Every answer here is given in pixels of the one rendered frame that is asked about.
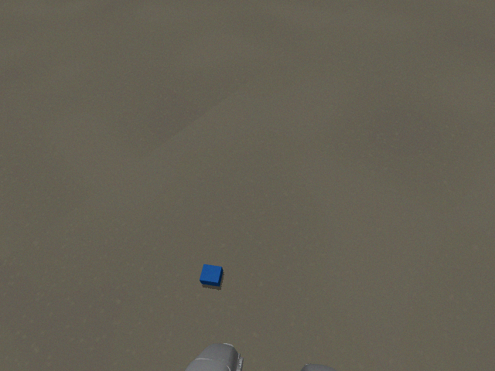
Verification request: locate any small box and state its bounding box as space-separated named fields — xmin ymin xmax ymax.
xmin=200 ymin=264 xmax=223 ymax=287

